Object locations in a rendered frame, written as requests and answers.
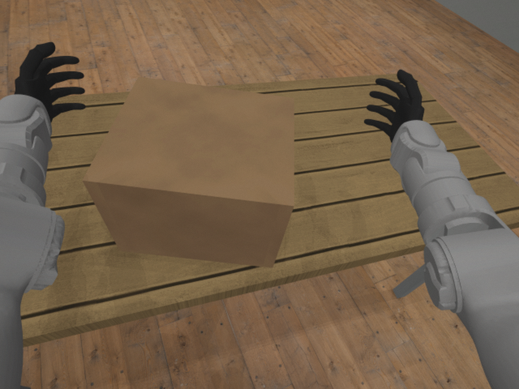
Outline robot right forearm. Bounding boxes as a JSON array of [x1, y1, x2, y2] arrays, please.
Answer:
[[389, 120, 519, 245]]

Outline robot left hand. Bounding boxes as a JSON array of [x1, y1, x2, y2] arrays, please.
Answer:
[[15, 42, 86, 122]]

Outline robot left upper arm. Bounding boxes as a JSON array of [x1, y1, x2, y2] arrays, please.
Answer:
[[0, 196, 65, 389]]

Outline robot right hand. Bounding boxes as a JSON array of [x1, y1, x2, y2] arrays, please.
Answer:
[[364, 70, 424, 143]]

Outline table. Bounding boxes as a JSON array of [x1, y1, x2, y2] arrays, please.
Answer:
[[20, 73, 519, 389]]

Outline carton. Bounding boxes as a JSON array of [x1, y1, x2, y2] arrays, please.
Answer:
[[82, 77, 294, 268]]

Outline robot left forearm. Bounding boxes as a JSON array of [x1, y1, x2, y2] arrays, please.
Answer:
[[0, 94, 53, 207]]

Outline robot right upper arm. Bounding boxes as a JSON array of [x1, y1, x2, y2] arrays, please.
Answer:
[[424, 228, 519, 389]]

